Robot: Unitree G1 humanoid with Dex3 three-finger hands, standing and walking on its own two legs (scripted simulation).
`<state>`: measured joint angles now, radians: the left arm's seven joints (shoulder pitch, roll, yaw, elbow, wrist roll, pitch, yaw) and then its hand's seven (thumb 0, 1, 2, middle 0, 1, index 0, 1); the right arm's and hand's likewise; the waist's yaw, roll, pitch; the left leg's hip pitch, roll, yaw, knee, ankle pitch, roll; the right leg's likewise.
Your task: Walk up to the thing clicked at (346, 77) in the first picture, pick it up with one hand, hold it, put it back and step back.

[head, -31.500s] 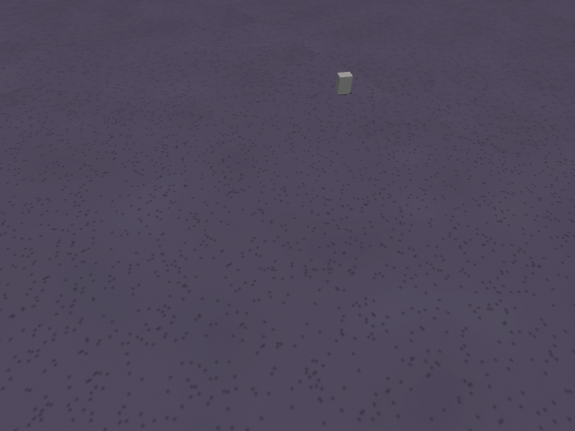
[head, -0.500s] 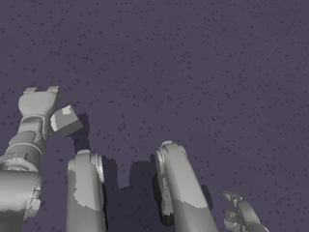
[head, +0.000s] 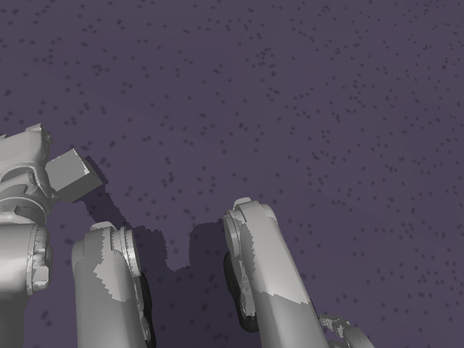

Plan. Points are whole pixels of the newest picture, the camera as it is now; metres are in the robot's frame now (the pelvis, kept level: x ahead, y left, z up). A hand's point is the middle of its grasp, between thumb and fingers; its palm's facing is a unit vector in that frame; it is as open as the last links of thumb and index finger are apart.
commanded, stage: approach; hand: left
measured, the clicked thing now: (71, 177) +0.46 +0.26 -0.32
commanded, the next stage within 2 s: rest palm in 0.04 s
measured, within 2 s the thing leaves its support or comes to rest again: neither
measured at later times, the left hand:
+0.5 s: hand (48, 177) +0.45 +0.28 -0.25, palm faces -0.43 -0.17 -0.89, open 12.9 cm
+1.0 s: hand (55, 177) +0.45 +0.27 -0.27, palm faces -0.41 -0.17 -0.90, open 12.9 cm
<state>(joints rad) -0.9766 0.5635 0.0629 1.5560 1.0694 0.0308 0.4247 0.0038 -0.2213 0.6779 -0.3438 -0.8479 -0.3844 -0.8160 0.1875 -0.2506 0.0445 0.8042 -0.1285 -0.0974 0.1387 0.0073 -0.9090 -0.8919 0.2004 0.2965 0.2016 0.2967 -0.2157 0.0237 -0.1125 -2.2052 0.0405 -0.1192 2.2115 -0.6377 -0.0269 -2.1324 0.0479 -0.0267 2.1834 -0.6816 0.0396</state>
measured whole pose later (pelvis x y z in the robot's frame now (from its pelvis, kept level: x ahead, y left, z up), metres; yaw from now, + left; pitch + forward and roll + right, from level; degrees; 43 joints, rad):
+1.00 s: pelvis +0.01 +0.00 -0.07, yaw -5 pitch +31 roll -8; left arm -0.97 0.71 0.20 1.65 1.12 -0.05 0.58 0.00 -0.32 0.80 -0.44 -0.56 -0.36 -0.65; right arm 0.16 -0.30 0.09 0.81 -0.20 -0.19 0.26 0.01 -0.91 -0.90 0.20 0.30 0.20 0.30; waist -0.27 -0.02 0.02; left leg -2.36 0.03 -0.21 2.48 -0.68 -0.05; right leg -2.27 0.08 -0.08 2.40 -0.70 0.06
